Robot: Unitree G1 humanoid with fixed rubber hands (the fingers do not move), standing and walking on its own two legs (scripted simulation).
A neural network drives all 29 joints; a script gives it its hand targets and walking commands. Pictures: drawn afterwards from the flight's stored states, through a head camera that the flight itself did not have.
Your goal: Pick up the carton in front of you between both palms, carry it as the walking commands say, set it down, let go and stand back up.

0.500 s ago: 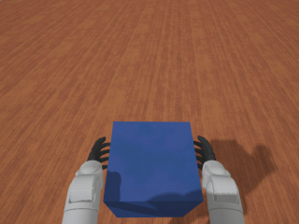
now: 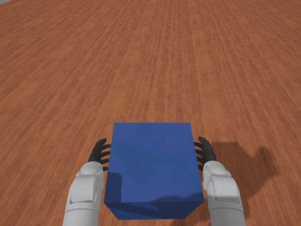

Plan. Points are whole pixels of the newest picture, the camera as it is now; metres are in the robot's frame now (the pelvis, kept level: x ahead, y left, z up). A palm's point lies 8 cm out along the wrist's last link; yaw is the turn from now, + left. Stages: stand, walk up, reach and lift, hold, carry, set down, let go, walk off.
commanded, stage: carry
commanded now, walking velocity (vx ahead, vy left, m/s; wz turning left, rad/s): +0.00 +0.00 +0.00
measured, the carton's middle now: (151, 174) +0.30 +0.00 -0.03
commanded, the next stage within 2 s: hold in 1.86 s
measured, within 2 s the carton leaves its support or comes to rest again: neither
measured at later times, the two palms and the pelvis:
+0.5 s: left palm (86, 192) +0.22 +0.15 +0.04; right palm (215, 191) +0.22 -0.15 +0.05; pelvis -0.07 +0.00 +0.00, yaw +0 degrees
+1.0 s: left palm (82, 210) +0.18 +0.15 +0.05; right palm (219, 206) +0.19 -0.15 +0.05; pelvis -0.11 +0.00 +0.00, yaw +0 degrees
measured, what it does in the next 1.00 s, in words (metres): shifts its weight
